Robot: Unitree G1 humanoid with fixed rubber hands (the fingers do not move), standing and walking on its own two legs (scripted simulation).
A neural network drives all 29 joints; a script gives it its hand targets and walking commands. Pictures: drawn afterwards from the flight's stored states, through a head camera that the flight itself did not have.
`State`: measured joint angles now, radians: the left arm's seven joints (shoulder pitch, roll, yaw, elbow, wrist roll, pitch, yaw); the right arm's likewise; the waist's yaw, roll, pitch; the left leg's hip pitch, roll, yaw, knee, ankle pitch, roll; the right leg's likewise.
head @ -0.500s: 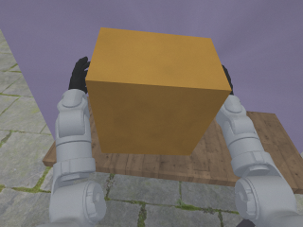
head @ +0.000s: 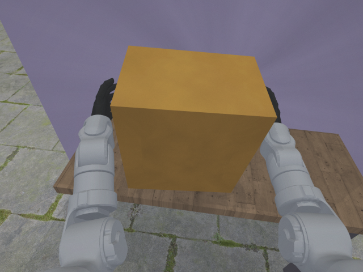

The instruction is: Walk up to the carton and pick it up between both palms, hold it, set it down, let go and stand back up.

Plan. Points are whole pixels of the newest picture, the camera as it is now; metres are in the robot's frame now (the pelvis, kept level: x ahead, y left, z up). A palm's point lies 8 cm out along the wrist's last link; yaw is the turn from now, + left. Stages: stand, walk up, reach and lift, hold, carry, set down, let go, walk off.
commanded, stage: set down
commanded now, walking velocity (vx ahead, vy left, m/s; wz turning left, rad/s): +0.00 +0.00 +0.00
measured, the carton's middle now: (185, 128) +0.41 +0.00 +0.12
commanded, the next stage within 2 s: none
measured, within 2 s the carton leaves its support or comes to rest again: neither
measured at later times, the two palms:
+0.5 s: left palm (105, 124) +0.41 +0.18 +0.15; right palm (262, 128) +0.39 -0.18 +0.14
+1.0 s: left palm (110, 130) +0.42 +0.18 +0.11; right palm (258, 131) +0.41 -0.18 +0.11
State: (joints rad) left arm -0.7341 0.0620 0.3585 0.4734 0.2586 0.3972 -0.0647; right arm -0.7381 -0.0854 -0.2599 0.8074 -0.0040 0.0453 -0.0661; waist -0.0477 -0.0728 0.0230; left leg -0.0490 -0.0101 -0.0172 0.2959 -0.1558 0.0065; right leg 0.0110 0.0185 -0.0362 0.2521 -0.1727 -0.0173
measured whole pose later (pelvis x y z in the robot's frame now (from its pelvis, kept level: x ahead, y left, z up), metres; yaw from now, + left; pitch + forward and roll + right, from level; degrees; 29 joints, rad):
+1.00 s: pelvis +0.01 +0.00 +0.00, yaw -1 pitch +2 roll +0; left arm -0.76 0.04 0.42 0.72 0.26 0.19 -0.05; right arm -0.74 -0.04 -0.47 0.89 -0.22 -0.05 -0.01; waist 0.01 -0.06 -0.01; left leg -0.15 0.00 0.03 0.27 -0.14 0.01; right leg -0.11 0.02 -0.04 0.24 -0.16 -0.02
